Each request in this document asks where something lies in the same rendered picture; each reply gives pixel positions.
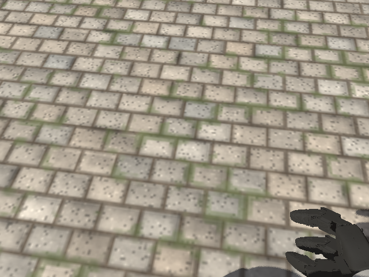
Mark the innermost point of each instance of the right robot hand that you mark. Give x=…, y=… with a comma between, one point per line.
x=346, y=255

